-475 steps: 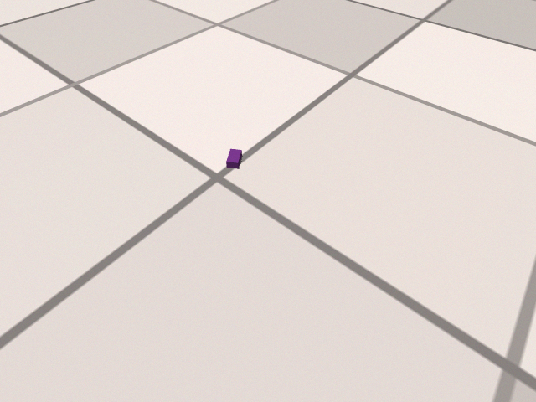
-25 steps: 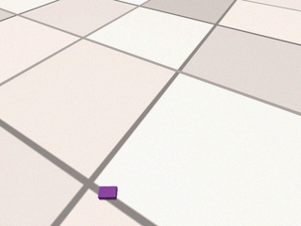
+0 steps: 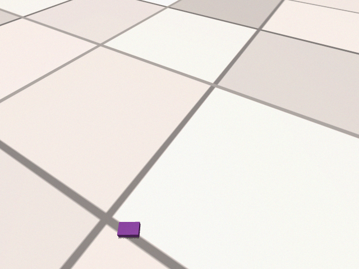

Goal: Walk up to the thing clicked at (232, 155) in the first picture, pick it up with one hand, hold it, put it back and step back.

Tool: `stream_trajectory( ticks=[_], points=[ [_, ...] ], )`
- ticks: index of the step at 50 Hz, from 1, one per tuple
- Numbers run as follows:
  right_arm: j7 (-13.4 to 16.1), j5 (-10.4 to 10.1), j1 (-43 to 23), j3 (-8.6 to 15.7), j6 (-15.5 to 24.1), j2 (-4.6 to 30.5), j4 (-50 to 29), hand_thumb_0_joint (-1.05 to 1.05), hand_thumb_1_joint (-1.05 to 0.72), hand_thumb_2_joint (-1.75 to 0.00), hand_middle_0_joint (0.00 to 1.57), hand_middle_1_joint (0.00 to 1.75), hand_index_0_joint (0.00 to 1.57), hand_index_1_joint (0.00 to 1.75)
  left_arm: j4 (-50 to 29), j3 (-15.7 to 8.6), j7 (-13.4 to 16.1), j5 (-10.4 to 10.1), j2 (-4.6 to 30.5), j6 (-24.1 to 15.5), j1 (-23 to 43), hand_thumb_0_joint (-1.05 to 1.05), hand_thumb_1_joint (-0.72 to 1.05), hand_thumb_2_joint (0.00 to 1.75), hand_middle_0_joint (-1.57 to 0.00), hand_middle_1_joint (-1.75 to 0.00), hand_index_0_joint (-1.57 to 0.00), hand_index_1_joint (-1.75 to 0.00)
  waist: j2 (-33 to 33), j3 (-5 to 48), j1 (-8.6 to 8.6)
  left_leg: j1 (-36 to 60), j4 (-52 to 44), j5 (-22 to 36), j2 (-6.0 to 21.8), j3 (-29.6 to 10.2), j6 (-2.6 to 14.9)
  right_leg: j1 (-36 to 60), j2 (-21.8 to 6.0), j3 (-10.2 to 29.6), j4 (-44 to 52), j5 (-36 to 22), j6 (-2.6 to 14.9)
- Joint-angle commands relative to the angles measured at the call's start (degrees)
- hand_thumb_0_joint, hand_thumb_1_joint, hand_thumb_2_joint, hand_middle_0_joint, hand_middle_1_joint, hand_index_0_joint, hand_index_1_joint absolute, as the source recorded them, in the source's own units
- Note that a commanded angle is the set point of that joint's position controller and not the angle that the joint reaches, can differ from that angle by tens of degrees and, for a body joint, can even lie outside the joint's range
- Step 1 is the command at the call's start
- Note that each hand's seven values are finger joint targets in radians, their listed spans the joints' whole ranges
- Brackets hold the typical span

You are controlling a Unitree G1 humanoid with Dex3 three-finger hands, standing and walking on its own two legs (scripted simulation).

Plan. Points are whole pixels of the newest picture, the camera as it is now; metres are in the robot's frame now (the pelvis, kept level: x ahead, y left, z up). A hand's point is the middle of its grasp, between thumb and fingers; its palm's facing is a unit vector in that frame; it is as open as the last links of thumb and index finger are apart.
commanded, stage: stand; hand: left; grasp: from above
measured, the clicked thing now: (129, 229) +0.44 +0.25 -0.76
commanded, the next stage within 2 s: rise first in 0.24 s
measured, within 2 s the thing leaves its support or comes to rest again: neither
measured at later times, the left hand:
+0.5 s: hand out of the picture +0.12 +0.24 -0.16, palm faces +0.04 -0.95 -0.32, open 8.0 cm
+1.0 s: hand out of the picture +0.14 +0.26 -0.22, palm faces -0.12 -0.90 -0.42, open 14.0 cm
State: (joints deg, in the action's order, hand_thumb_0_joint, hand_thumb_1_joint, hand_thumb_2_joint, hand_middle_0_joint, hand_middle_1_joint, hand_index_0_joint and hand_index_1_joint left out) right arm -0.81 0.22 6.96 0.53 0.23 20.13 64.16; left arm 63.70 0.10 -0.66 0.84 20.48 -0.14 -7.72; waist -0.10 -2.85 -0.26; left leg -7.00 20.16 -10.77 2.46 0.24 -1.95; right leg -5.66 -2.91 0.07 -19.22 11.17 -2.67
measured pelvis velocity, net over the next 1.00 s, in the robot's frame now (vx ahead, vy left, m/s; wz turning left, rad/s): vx -0.01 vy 0.00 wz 0.00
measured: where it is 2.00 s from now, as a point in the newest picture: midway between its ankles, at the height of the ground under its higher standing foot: outside the picture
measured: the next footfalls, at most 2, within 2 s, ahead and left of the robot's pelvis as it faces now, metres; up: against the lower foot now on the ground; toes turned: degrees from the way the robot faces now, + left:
none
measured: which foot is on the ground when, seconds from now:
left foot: down 0.00-1.00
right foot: down 0.00-1.00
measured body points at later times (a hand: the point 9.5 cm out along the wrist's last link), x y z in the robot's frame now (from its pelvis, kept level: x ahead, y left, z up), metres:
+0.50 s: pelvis -0.01 +0.00 -0.01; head +0.03 +0.00 +0.44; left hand +0.12 +0.29 -0.14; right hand +0.09 -0.28 -0.13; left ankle +0.00 +0.14 -0.75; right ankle -0.01 -0.15 -0.75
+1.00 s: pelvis -0.01 +0.00 -0.08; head +0.08 +0.02 +0.36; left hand +0.14 +0.31 -0.20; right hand +0.14 -0.26 -0.18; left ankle +0.00 +0.14 -0.75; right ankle -0.01 -0.15 -0.75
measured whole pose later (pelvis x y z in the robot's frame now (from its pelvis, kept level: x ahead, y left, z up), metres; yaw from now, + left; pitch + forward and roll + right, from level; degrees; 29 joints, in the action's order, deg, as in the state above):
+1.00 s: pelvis -0.01 +0.00 -0.08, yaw +0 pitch +15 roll -1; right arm 0.5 -0.6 11.8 3.2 6.0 13.6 35.8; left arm 37.0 -9.7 -1.7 12.8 18.5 8.8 -8.5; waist 0.4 4.8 -1.5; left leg -47.7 60.9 -28.2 3.2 -1.8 -2.0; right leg -45.6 -2.2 0.5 -59.0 28.3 -2.9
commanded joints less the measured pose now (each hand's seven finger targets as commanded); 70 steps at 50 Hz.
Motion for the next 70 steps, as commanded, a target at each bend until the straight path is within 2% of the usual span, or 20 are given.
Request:
stream_trajectory(
  ticks=[1,16,17,18,19,20,21,23,26,28,31,33,35,38,43,50,51,61,67,70],
  points=[
    [0.97,0.27,-1.75,2.06,1.16,12.14,-3.47,0.0,-0.9,-0.9,0.2,0.3,0.2,0.3,-3.13,-2.71,1.1,-0.17,12.5,-1.3,1.71,0.0,0.9,0.9,-0.2,-0.3,-0.2,-0.3,0.17,3.07,0.14,-0.3,-3.59,7.13,4.87,-3.84,2.93,-0.14,-4.84,3.12,3.18,-7.4,3.2],
    [1.02,0.27,-2.1,2.13,1.08,12.21,-3.84,0.0,-0.9,-0.9,0.2,0.3,0.2,0.3,-3.2,-2.8,1.08,-0.12,12.48,-1.25,1.85,0.0,0.9,0.9,-0.2,-0.3,-0.2,-0.3,0.45,3.18,0.11,0.71,-2.94,7.28,4.83,-3.67,2.92,-1.18,-4.78,3.21,3.26,-7.15,3.38],
    [1.01,0.24,-1.8,2.05,1.12,12.4,-3.51,0.0,-0.87,-0.89,0.2,0.3,0.2,0.3,-3.05,-2.72,0.99,-0.23,12.26,-1.27,1.53,0.0,0.82,0.96,-0.17,-0.36,-0.16,-0.37,0.11,2.56,0.17,0.3,-3.3,6.65,4.82,-3.79,2.86,-1.17,-4.77,3.37,3.5,-7.06,3.39],
    [2.21,-3.75,-2.39,-0.56,4.05,2.79,-19.92,0.0,-0.95,-0.91,0.2,0.3,0.2,0.3,-23.16,-2.47,1.88,-3.43,2.39,-6.85,21.63,0.0,0.75,0.91,-0.23,-0.44,-0.19,-0.45,-1.02,-0.28,-6.17,-5.38,-0.06,-2.09,-2.51,3.31,1.99,-13.49,2.84,-1.59,-0.47,-1.26,2.39],
    [2.97,-3.75,0.88,-0.43,4.04,4.47,-16.74,0.0,-0.9,-0.9,0.2,0.3,0.2,0.3,-19.98,-3.39,2.25,-3.28,4.98,-6.66,28.48,0.0,0.67,0.93,-0.22,-0.51,-0.18,-0.53,0.18,1.97,-4.98,-5.19,1.2,-3.53,-2.76,3.04,2.07,-11.6,2.83,-2.06,-0.99,0.58,2.48],
    [3.35,-3.8,2.45,0.29,3.45,6.09,-16.29,0.0,-0.89,-0.9,0.2,0.3,0.2,0.3,-10.31,-6.41,2.67,-2.48,9.36,-4.33,19.23,0.0,0.59,0.92,-0.21,-0.58,-0.17,-0.61,2.46,0.51,-4.1,-7.24,1.91,-5.1,-3.06,3.04,2.33,-11.54,3.17,-2.79,-1.01,3.42,2.77],
    [3.33,-3.8,3.25,0.97,2.8,6.09,-17.36,0.0,-0.87,-0.89,0.2,0.3,0.2,0.3,-5.8,-7.58,1.88,-1.97,9.84,-3.04,14.16,0.0,0.51,0.92,-0.2,-0.66,-0.17,-0.68,3.18,0.85,-2.03,-9.21,3.73,-3.35,-2.76,3.08,2.24,-12.06,3.29,-2.97,-2.61,3.14,2.82],
    [4.18,-3.1,5.02,2.77,3.37,6.19,-18.98,0.0,-0.89,-0.9,0.2,0.3,0.2,0.3,-7.8,-10.35,1.1,0.24,15.44,-3.38,19.14,0.0,0.35,0.9,-0.19,-0.8,-0.19,-0.8,1.65,8.74,-1.52,-9.3,7.07,0.69,-2.83,2.78,2.19,-11.28,2.8,-2.34,-6.2,-1.45,2.64],
    [3.35,-1.05,6.72,4.39,3.85,5.44,-20.93,0.0,-0.86,-0.89,0.2,0.3,0.2,0.3,-1.43,-12.46,-1.29,4.98,14.34,-1.29,9.93,0.0,0.13,0.9,-0.15,-0.95,-0.17,-0.93,1.3,12.95,0.05,-14.52,13.23,4.1,-3.55,2.28,2.03,-13.38,2.55,-2.0,-12.08,-5.29,2.76],
    [2.89,-0.99,6.48,5.18,3.98,4.86,-23.84,0.0,-0.87,-0.89,0.2,0.3,0.2,0.3,-6.27,-14.05,-1.83,6.69,14.55,-0.1,6.71,0.0,-0.03,0.91,-0.14,-0.99,-0.16,-0.97,-3.95,18.45,2.16,-13.52,14.54,6.96,-3.86,2.31,1.29,-12.16,2.64,-1.84,-14.42,-6.59,3.25],
    [2.36,-1.49,5.12,4.91,3.99,4.05,-27.37,0.0,-0.85,-0.89,0.2,0.3,0.2,0.3,-7.81,-10.73,-1.54,8.26,8.79,3.81,5.42,0.0,-0.26,0.93,-0.13,-1.02,-0.14,-1.01,-3.42,14.57,1.32,-16.92,15.52,4.95,-3.34,1.94,0.89,-16.53,3.12,-2.31,-15.31,-3.44,3.33],
    [2.04,-1.63,3.95,5.18,4.14,4.1,-29.71,0.0,-0.83,-0.88,0.2,0.3,0.2,0.3,-13.89,-12.06,-0.88,8.83,11.45,5.74,8.75,0.0,-0.42,0.95,-0.14,-1.01,-0.12,-1.02,-3.35,15.3,1.24,-18.89,17.02,3.63,-2.79,1.29,0.91,-18.71,3.4,-2.82,-16.92,-1.5,3.36],
    [1.54,-1.74,4.12,5.05,4.52,3.64,-31.31,0.0,-0.85,-0.89,0.2,0.3,0.2,0.3,-14.88,-10.88,-0.54,9.04,9.08,7.44,7.07,0.0,-0.54,0.99,-0.1,-1.04,-0.08,-1.06,-0.37,13.75,0.2,-21.99,18.81,0.01,-2.49,1.09,1.27,-21.8,3.62,-3.07,-18.3,2.07,3.21],
    [1.29,-1.48,5.47,5.54,5.77,3.52,-32.22,0.0,-0.87,-0.89,0.2,0.3,0.2,0.3,-18.71,-11.17,-0.26,9.61,8.28,7.68,8.14,0.0,-0.58,1.01,-0.09,-1.06,-0.07,-1.07,-0.44,14.78,-0.91,-25.54,23.46,-1.44,-1.93,0.8,1.37,-27.14,3.75,-3.08,-23.35,3.47,3.05],
    [1.59,-0.91,6.29,5.93,7.79,2.85,-34.41,0.0,-0.87,-0.89,0.2,0.3,0.2,0.3,-29.42,-13.99,0.37,11.21,10.31,6.0,4.75,0.0,-0.59,1.01,-0.08,-1.07,-0.06,-1.09,-3.4,21.37,-0.75,-27.93,29.88,0.65,-1.55,0.32,1.43,-31.54,3.37,-2.43,-30.63,1.55,3.18],
    [2.35,-0.5,5.61,5.78,8.78,2.47,-36.67,0.0,-0.89,-0.9,0.2,0.3,0.2,0.3,-39.2,-13.43,-0.07,12.61,9.66,8.75,-2.79,0.0,-0.61,1.03,-0.09,-1.04,-0.06,-1.07,-5.29,23.56,-0.98,-30.66,33.64,1.57,-0.8,-0.47,1.32,-34.96,3.04,-2.23,-34.7,1.31,3.24],
    [2.42,-0.42,5.09,5.71,8.96,2.54,-37.03,0.0,-0.87,-0.89,0.2,0.3,0.2,0.3,-39.09,-14.4,-0.04,12.81,10.43,9.34,-3.22,0.0,-0.6,1.02,-0.09,-1.04,-0.06,-1.07,-5.38,22.83,-1.07,-31.8,34.17,0.15,-0.82,-0.51,1.39,-35.84,3.15,-2.29,-34.99,2.4,3.16],
    [2.19,-0.12,3.64,4.83,10.7,1.39,-40.01,0.0,-0.93,-0.91,0.2,0.3,0.2,0.3,-43.91,-13.27,-0.47,14.46,8.79,11.28,-7.75,0.0,-0.6,0.98,-0.13,-1.01,-0.1,-1.03,-3.53,23.04,-1.41,-40.33,40.73,-4.46,-1.07,-0.96,1.94,-43.12,3.12,-2.51,-40.51,6.08,3.27],
    [1.63,-0.27,3.23,5.08,11.47,1.24,-41.1,0.0,-0.93,-0.91,0.2,0.3,0.2,0.3,-48.27,-14.08,-0.37,15.69,9.53,9.95,-11.9,0.0,-0.56,0.94,-0.17,-0.97,-0.15,-0.99,-3.81,28.02,-0.56,-42.87,45.54,-2.88,-1.39,-0.9,2.05,-46.12,3.27,-2.3,-45.41,4.78,3.44],
    [1.61,-0.28,2.48,5.02,11.84,1.5,-40.13,0.0,-0.94,-0.91,0.2,0.3,0.2,0.3,-48.29,-14.12,0.23,17.19,11.29,8.74,-6.52,0.0,-0.55,0.92,-0.2,-0.94,-0.17,-0.97,-3.3,27.99,-1.87,-46.82,49.37,-3.66,-1.49,-0.84,2.39,-49.52,3.11,-1.88,-47.8,4.34,3.25]
  ],
)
